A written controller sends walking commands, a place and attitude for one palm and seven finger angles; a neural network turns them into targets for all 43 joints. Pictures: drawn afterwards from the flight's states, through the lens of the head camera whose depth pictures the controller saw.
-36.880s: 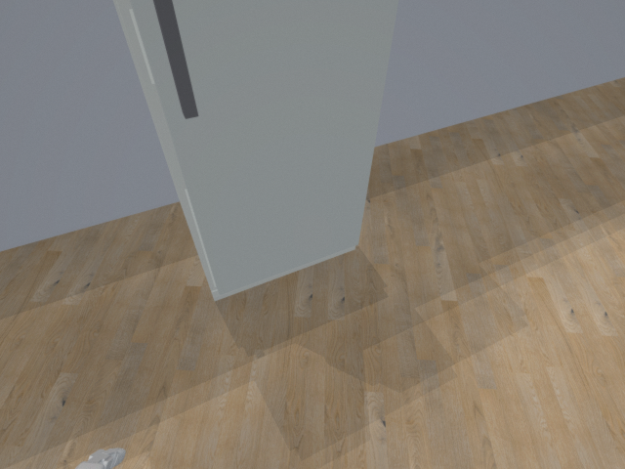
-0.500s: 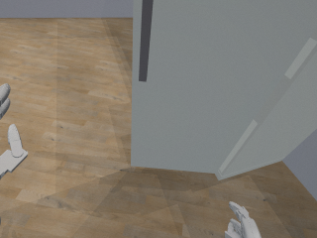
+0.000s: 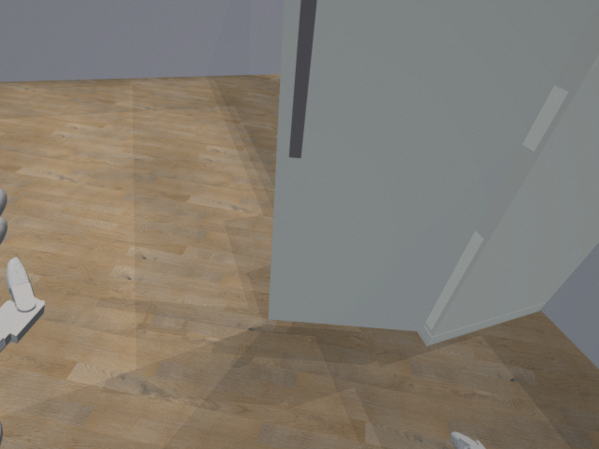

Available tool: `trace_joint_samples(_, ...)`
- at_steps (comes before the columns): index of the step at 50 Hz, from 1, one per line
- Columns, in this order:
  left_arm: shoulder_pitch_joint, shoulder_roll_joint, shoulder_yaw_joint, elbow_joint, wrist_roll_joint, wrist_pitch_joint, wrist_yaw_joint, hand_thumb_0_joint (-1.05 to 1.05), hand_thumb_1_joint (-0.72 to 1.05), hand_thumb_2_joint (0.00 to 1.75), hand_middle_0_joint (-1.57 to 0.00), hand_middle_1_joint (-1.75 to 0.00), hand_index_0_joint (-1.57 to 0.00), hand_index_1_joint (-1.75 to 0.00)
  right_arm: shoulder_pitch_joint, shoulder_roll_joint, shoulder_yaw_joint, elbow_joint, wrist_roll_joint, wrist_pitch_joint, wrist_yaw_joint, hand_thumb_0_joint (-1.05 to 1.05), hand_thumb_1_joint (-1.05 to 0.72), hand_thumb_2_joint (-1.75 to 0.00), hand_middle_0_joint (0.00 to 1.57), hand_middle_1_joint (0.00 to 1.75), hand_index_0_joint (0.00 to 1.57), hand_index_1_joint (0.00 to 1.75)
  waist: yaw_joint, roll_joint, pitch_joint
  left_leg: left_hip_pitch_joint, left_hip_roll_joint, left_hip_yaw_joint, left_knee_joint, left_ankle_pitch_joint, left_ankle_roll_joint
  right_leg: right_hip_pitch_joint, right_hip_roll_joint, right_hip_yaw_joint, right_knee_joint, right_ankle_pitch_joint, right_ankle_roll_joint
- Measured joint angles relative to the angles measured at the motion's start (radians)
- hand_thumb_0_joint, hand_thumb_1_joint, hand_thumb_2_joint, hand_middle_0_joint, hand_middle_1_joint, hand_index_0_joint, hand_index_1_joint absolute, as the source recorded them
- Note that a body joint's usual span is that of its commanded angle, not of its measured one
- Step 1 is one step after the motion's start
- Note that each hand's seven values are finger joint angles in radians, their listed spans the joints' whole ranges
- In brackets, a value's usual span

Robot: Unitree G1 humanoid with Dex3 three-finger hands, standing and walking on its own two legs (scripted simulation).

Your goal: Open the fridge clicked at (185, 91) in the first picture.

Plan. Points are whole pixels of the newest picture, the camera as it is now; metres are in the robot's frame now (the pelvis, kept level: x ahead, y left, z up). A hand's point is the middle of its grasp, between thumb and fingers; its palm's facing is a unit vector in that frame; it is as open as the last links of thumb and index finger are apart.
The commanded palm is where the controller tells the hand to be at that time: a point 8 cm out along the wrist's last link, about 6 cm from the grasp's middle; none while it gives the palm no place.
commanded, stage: stop stepping back and stand still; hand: left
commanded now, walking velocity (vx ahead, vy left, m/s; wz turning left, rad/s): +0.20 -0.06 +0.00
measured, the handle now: (302, 68) +0.74 +0.08 +0.25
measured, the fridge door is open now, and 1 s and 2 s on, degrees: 69 69 69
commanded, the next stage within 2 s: let the arm hang, fingers relaxed in 0.90 s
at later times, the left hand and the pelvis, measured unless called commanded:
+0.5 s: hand (49, 304) +0.20 +0.29 +0.15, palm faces +0.52 -0.73 -0.44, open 7.4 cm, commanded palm +0.15 +0.31 +0.19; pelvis +0.02 +0.01 +0.01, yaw +2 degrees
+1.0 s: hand (54, 292) +0.22 +0.30 +0.15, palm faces +0.43 -0.78 -0.44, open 7.4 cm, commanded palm none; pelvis +0.03 +0.03 +0.01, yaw +1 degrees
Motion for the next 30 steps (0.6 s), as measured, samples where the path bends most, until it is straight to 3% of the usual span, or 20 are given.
trace_joint_samples(3, -0.03, -0.068, -0.06, -0.002, 0.009, 0.01, 0.008, 0.01, 0.89, 0.9, -0.2, -0.3, -0.21, -0.3, 0.025, -0.014, 0.008, -0.029, -0.004, -0.029, -0.023, 0.01, -0.9, -0.9, 0.2, 0.3, 0.2, 0.3, -0.023, -0.012, -0.007, 0.143, 0.028, 0.0, -0.224, -0.03, 0.018, -0.019, -0.031, -0.017, 0.084, -0.053, 0.015)
trace_joint_samples(5, -0.046, -0.07, -0.071, -0.029, 0.012, 0.003, 0.008, 0.02, 0.89, 0.9, -0.2, -0.3, -0.21, -0.3, -0.005, -0.016, 0.005, -0.044, -0.007, -0.054, -0.03, 0.01, -0.9, -0.9, 0.2, 0.3, 0.2, 0.3, -0.038, -0.02, 0.031, 0.136, 0.014, 0.008, -0.232, 0.067, -0.007, -0.08, -0.04, 0.011, 0.213, -0.123, 0.024)
trace_joint_samples(7, -0.043, -0.023, -0.042, -0.059, 0.013, -0.016, 0.001, 0.02, 0.89, 0.9, -0.2, -0.3, -0.21, -0.3, -0.043, 0.015, 0.008, -0.054, -0.011, -0.075, -0.024, 0.01, -0.91, -0.9, 0.2, 0.3, 0.2, 0.3, -0.042, -0.039, 0.08, 0.144, 0.007, 0.034, -0.233, 0.079, -0.023, -0.159, -0.026, 0.053, 0.347, -0.141, 0.035)
trace_joint_samples(9, -0.023, 0.046, 0.004, -0.098, 0.009, -0.035, -0.008, 0.02, 0.89, 0.9, -0.21, -0.3, -0.21, -0.3, -0.051, 0.047, 0.016, -0.074, -0.017, -0.09, -0.008, 0.01, -0.91, -0.9, 0.2, 0.3, 0.2, 0.3, -0.061, -0.037, 0.109, 0.15, 0.008, 0.03, -0.271, 0.1, -0.025, -0.217, -0.011, 0.049, 0.394, -0.124, 0.045)
trace_joint_samples(13, 0.053, 0.129, 0.09, -0.152, -0.003, -0.072, -0.01, 0.02, 0.89, 0.9, -0.21, -0.3, -0.21, -0.3, -0.024, 0.063, 0.032, -0.11, -0.011, -0.092, 0.022, 0.01, -0.9, -0.9, 0.2, 0.3, 0.2, 0.3, -0.064, 0.022, 0.126, 0.137, 0.033, 0.01, -0.301, 0.107, -0.027, -0.181, -0.01, 0.0, 0.159, -0.048, 0.047)
trace_joint_samples(15, 0.096, 0.144, 0.11, -0.15, -0.004, -0.08, -0.009, 0.01, 0.89, 0.9, -0.21, -0.3, -0.21, -0.3, -0.011, 0.054, 0.031, -0.113, -0.003, -0.077, 0.028, 0.01, -0.9, -0.9, 0.2, 0.3, 0.2, 0.3, -0.054, 0.05, 0.117, 0.09, 0.034, 0.003, -0.207, -0.008, -0.017, -0.171, -0.01, -0.01, 0.096, 0.044, 0.012)
trace_joint_samples(18, 0.107, 0.097, 0.074, -0.093, -0.005, -0.081, -0.012, 0.01, 0.89, 0.9, -0.21, -0.3, -0.21, -0.3, -0.014, 0.024, 0.022, -0.054, 0.002, -0.054, 0.024, 0.01, -0.9, -0.9, 0.2, 0.3, 0.2, 0.3, -0.026, 0.071, 0.106, 0.011, -0.011, -0.014, 0.046, -0.085, -0.008, -0.16, -0.019, -0.008, 0.089, 0.063, -0.007)
trace_joint_samples(20, 0.112, 0.044, 0.049, -0.029, -0.003, -0.077, -0.009, 0.01, 0.89, 0.9, -0.21, -0.3, -0.22, -0.3, -0.014, 0.004, 0.02, -0.022, 0.001, -0.046, 0.021, 0.01, -0.9, -0.9, 0.2, 0.3, 0.2, 0.3, -0.011, 0.068, 0.091, -0.004, -0.03, 0.007, 0.101, -0.059, -0.01, -0.138, -0.029, 0.009, 0.05, 0.069, -0.002)
trace_joint_samples(26, 0.026, -0.055, -0.031, 0.073, 0.011, -0.042, 0.008, 0.01, 0.89, 0.9, -0.21, -0.3, -0.21, -0.3, -0.016, -0.036, 0.008, -0.01, -0.008, -0.073, -0.012, 0.01, -0.91, -0.9, 0.2, 0.3, 0.2, 0.3, -0.006, 0.044, 0.101, 0.123, -0.035, 0.055, -0.221, 0.061, 0.01, -0.084, -0.043, -0.005, 0.004, 0.068, 0.015)
trace_joint_samples(28, 0.001, -0.066, -0.056, 0.028, 0.014, -0.039, 0.01, 0.02, 0.89, 0.9, -0.21, -0.3, -0.21, -0.3, -0.024, -0.051, -0.001, -0.026, -0.009, -0.086, -0.016, 0.01, -0.91, -0.9, 0.2, 0.3, 0.2, 0.3, -0.008, 0.05, 0.109, 0.19, -0.027, 0.04, -0.347, 0.11, 0.022, -0.083, -0.025, -0.023, 0.028, 0.047, 0.019)
trace_joint_samples(30, -0.017, -0.052, -0.062, -0.024, 0.019, -0.047, 0.01, 0.02, 0.89, 0.9, -0.21, -0.3, -0.21, -0.3, -0.056, -0.04, -0.013, -0.033, -0.007, -0.086, -0.015, 0.01, -0.91, -0.9, 0.2, 0.3, 0.2, 0.3, -0.012, 0.016, 0.13, 0.199, -0.035, 0.044, -0.348, 0.086, 0.022, -0.085, -0.033, -0.017, 0.05, 0.031, 0.024)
